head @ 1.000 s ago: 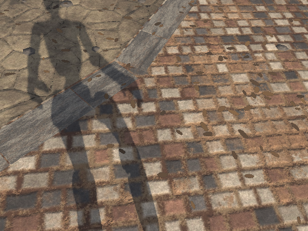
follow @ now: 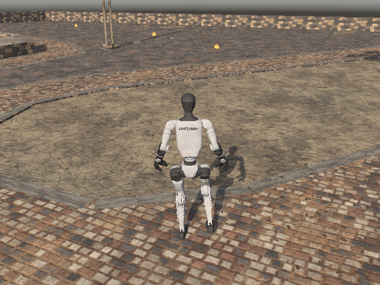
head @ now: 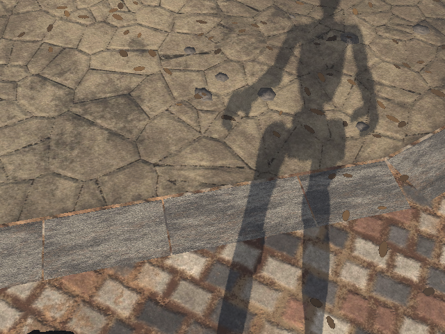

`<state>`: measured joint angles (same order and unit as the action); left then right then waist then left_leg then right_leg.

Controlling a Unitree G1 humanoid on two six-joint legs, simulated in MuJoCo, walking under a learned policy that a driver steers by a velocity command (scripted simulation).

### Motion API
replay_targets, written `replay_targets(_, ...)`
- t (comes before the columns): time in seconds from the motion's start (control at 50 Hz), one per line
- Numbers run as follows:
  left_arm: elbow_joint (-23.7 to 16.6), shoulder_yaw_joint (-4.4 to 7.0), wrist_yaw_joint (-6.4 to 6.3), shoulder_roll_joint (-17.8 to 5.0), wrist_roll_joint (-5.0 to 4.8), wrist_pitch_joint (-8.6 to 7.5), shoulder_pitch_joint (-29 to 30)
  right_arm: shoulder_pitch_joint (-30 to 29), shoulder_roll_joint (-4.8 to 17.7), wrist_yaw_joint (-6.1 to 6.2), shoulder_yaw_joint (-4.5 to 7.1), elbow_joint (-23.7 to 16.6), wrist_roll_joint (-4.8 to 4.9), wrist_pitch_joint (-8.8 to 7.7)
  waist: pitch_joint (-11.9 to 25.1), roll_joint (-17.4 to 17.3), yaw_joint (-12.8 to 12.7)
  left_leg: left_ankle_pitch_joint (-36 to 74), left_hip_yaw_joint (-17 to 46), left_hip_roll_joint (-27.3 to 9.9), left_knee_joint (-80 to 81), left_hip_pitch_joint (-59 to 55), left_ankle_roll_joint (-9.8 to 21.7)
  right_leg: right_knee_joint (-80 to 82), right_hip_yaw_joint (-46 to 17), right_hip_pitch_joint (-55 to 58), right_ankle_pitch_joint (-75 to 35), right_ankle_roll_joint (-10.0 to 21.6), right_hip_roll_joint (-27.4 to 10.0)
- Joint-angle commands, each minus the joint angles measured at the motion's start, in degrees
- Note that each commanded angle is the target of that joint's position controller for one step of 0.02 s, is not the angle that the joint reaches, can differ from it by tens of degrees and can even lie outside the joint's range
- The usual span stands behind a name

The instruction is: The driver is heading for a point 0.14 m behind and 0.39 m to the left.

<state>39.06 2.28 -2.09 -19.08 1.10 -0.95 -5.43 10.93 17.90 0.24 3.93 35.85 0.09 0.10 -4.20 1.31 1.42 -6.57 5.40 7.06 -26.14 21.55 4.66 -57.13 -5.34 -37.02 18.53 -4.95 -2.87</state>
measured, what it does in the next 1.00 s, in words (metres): walks ahead, turning left: right foot, then left foot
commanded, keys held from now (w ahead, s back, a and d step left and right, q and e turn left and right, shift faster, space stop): q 0.42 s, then w+q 0.54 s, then q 0.02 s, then no key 0.02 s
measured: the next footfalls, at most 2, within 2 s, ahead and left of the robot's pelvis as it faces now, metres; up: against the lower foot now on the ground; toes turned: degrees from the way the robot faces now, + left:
right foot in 0.20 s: +0.15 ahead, -0.15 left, +0.00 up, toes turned +12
left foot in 0.60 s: +0.05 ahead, +0.10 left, +0.00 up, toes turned +24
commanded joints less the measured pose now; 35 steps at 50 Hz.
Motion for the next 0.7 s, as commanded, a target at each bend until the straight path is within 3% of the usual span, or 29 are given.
replay_targets(0.02, -2.57, 1.19, -0.13, -3.96, -0.23, 0.52, -3.78, -3.05, 9.24, 1.17, 2.69, -4.33, 0.33, 0.34, 11.00, -6.41, -2.19, 4.60, 14.92, -13.11, 6.70, -2.97, 9.11, 5.26, -0.09, 7.14, -4.48, -0.62, 1.52)
replay_targets(0.06, -3.50, 1.20, 0.08, -3.90, -0.48, 0.35, -1.68, -2.68, 9.27, 1.29, 2.73, -4.11, 0.24, 0.87, 9.88, -7.79, -1.29, -0.58, 17.24, -12.83, 6.30, -3.29, 8.61, 9.81, -0.69, 7.93, -4.52, -0.37, 2.40)
replay_targets(0.12, -4.32, 1.51, 0.58, -4.24, -0.73, -0.60, -0.75, -1.74, 9.18, 1.07, 2.74, -3.77, 0.38, 1.41, 10.11, -9.49, -0.52, 3.85, 20.72, -13.17, 2.98, -6.12, 8.22, 16.33, -0.74, 11.15, -1.37, 0.54, 3.96)
replay_targets(0.16, -4.09, 1.94, 1.05, -4.24, -0.88, -1.25, -2.75, -2.42, 8.58, 1.03, 2.49, -3.91, 0.98, 1.79, 10.65, -10.07, -1.97, 8.08, 22.70, -12.20, -0.25, -7.99, 6.66, 25.78, -0.21, 16.22, -3.71, 1.93, 4.47)
replay_targets(0.18, -3.55, 2.35, 1.19, -4.73, -0.72, -1.55, -4.77, -2.78, 7.81, 1.18, 2.22, -4.01, 1.44, 2.05, 10.51, -9.61, -3.24, 6.20, 22.08, -10.33, -2.62, -6.69, 4.55, 33.54, 0.01, 21.32, -10.37, 3.20, 3.06)
replay_targets(0.2, -3.83, 3.23, 0.93, -8.22, 0.06, -1.44, -5.90, -0.27, 5.11, 1.21, 1.44, -4.14, 1.04, 2.14, 12.61, -2.62, -1.99, -7.68, 17.56, -6.56, -10.62, -1.99, 1.19, 35.96, -7.28, 28.82, -16.49, 6.87, -6.98)
replay_targets(0.22, -4.00, 4.21, 0.72, -12.55, 1.52, -0.54, -3.88, 2.80, 4.07, 1.17, 1.33, -4.92, 1.14, 1.76, 9.74, 13.96, 1.48, -27.60, 5.38, 3.06, -21.19, 10.74, -2.83, 37.50, -20.59, 32.33, -31.12, 16.34, -18.38)
replay_targets(0.24, -4.23, 3.90, 0.68, -9.48, 1.50, -0.50, -5.40, 2.10, 9.63, 1.05, 2.83, -4.49, 0.18, 1.04, 10.67, 13.61, -1.06, -31.27, 3.56, -0.22, -35.01, 13.90, -6.00, 37.90, -25.91, 31.42, -33.69, 22.06, -22.87)
replay_targets(0.26, -4.93, 3.04, 0.37, -6.56, 1.11, -0.45, -4.13, 2.03, 11.79, 0.96, 3.85, -3.38, 0.79, 1.21, 9.99, 8.63, -1.03, -27.39, 3.91, -2.10, -40.81, 14.03, -7.24, 36.73, -20.11, 30.60, -32.70, 20.81, -20.08)
replay_targets(0.28, -5.16, 2.69, 0.22, -4.96, 0.46, -0.24, -2.04, 2.64, 10.91, 1.24, 3.99, -2.01, 1.13, 1.99, 8.48, 5.78, -0.27, -24.04, 2.98, -3.01, -42.95, 14.16, -8.44, 35.92, -13.94, 29.90, -30.32, 17.78, -15.85)
replay_targets(0.32, -5.22, 2.41, -0.19, -4.30, -0.49, 0.21, -0.85, 2.19, 7.70, 1.38, 3.29, -1.93, 1.23, 3.24, 6.83, 5.71, -0.50, -19.55, 1.08, -3.89, -44.31, 14.89, -9.96, 36.02, -7.27, 29.47, -30.14, 15.74, -12.50)
replay_targets(0.36, -4.73, 2.80, -0.44, -4.84, -0.06, 0.82, -2.01, -0.29, 5.21, 1.20, 2.53, -3.25, 1.60, 3.38, 6.59, 7.59, -1.84, -17.05, -2.17, -4.56, -39.09, 14.16, -10.71, 37.08, -2.92, 30.54, -29.90, 15.90, -10.77)
replay_targets(0.4, -4.16, 3.40, -0.61, -5.81, -0.04, 1.35, -3.35, -2.67, 4.21, 0.88, 2.05, -4.59, 1.49, 3.22, 7.89, 9.22, -3.34, -16.92, -3.29, -6.15, -32.94, 12.95, -11.07, 37.01, -1.59, 33.41, -30.34, 16.82, -11.99)
replay_targets(0.42, -4.01, 3.73, -0.56, -6.46, -0.19, 1.53, -3.33, -3.24, 3.84, 0.60, 1.82, -5.01, 1.34, 3.16, 8.52, 9.56, -3.62, -16.99, -3.84, -6.95, -29.68, 10.90, -10.90, 36.90, -0.72, 33.54, -30.31, 16.98, -12.51)
replay_targets(0.46, -3.57, 4.50, -0.20, -8.02, -0.88, 1.66, -4.24, -4.22, 3.57, -0.14, 1.44, -5.74, 1.29, 3.10, 9.54, 9.71, -4.69, -16.13, -5.84, -8.02, -23.33, 6.62, -9.60, 39.59, 0.02, 32.00, -16.72, 16.88, -13.49)
replay_targets(0.5, -3.09, 4.94, 0.40, -9.15, -1.78, 1.28, -4.37, -4.07, 4.24, -0.86, 1.59, -6.00, 1.35, 3.02, 8.04, 10.68, -4.62, -16.38, -7.87, -7.89, -18.00, 2.78, -7.66, 42.11, -0.10, 28.81, -2.88, 16.34, -13.96)
replay_targets(0.54, -2.61, 5.10, 1.00, -9.55, -2.56, 0.67, -4.06, -2.37, 4.90, -1.52, 1.94, -5.34, 1.38, 2.63, 6.53, 9.93, -3.35, -14.67, -9.24, -7.67, -11.07, -1.78, -4.99, 42.26, 0.39, 26.23, 3.46, 15.31, -14.61)
replay_targets(0.58, -1.92, 4.62, 1.37, -7.83, -3.12, 0.31, -3.44, 4.36, 4.55, -1.81, 2.38, -1.88, 1.52, 2.03, 6.70, 6.98, 0.19, -10.18, -11.62, -5.49, -1.70, -13.38, -2.20, 36.91, 4.33, 20.23, 7.19, 12.80, -12.73)
replay_targets(0.6, -1.56, 3.73, 1.66, -4.72, -2.51, 0.08, -4.21, 10.47, 5.91, -1.44, 3.25, 0.60, 1.99, 1.72, 8.23, 2.17, 2.24, -12.02, -8.56, -5.83, 0.77, -22.97, -0.31, 27.87, 8.53, 13.95, 9.26, 10.06, -9.98)
replay_targets(0.62, -3.66, 2.11, 2.34, 0.03, -0.41, -0.31, -1.56, 16.92, 11.16, -0.60, 4.57, 1.48, 2.03, 1.19, 8.25, -13.40, 4.30, -14.89, 13.05, -19.67, 6.45, -31.58, 4.99, 3.66, 14.68, -0.88, 16.15, 4.63, -3.63)
replay_targets(0.64, -8.05, 2.49, 2.10, -1.39, -1.30, -1.66, 3.19, 15.40, 15.84, -1.28, 4.87, -0.51, 0.55, -0.75, 5.84, -17.82, 4.29, -26.73, 36.78, -28.20, 13.74, -28.81, 15.73, -6.02, 6.39, -15.90, 18.37, 3.65, 3.35)
replay_targets(0.66, -8.18, 3.47, 2.35, -5.45, -2.84, -2.89, 5.53, 13.56, 11.12, -1.54, 3.63, -0.69, 0.18, -2.22, 2.56, -12.43, 4.70, -28.70, 34.13, -27.77, 15.94, -27.42, 15.70, -8.94, 1.90, -17.81, 13.94, 4.80, -0.06)
replay_targets(0.68, -7.44, 3.97, 2.80, -6.80, -3.08, -3.75, 4.22, 11.41, 8.13, -1.33, 2.44, -0.46, 0.43, -3.08, 0.10, -11.59, 2.78, -25.90, 28.85, -25.54, 15.80, -26.02, 13.63, -7.30, 1.56, -17.69, 7.09, 5.71, -1.41)
replay_targets(0.7, -5.81, 4.09, 2.84, -6.56, -1.90, -4.30, 2.76, 9.75, 6.85, -1.03, 1.91, -0.77, 0.82, -3.33, -0.07, -8.99, 1.66, -20.60, 23.98, -22.96, 15.21, -24.88, 11.66, -5.31, 1.79, -15.54, 2.32, 5.47, -2.42)
Over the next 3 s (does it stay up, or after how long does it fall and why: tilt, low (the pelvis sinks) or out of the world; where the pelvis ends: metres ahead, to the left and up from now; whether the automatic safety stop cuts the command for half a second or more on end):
stays up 0.39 0.47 -0.02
